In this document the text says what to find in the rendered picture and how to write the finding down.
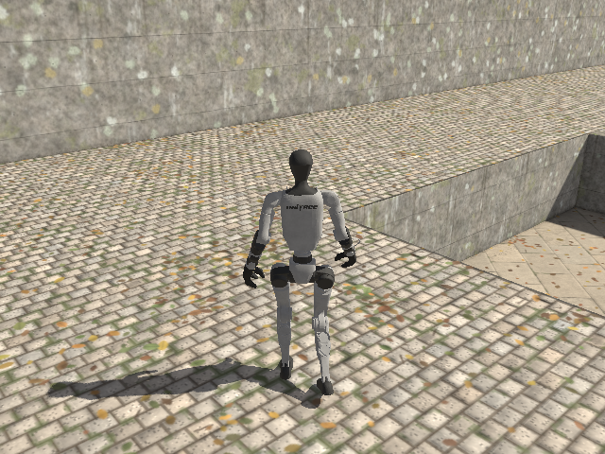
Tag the right robot forearm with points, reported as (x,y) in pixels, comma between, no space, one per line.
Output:
(347,244)

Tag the left robot hand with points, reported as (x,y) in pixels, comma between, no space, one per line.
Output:
(248,274)

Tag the left robot foot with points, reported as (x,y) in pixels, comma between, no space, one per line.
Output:
(286,371)

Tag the left robot upper arm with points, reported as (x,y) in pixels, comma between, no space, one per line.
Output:
(267,214)

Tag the robot right thigh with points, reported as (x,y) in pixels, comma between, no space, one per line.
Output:
(324,281)

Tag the right robot upper arm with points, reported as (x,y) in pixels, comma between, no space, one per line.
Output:
(330,198)

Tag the right robot hand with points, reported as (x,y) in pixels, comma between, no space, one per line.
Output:
(352,259)

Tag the left robot forearm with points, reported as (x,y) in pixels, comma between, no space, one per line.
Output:
(255,253)

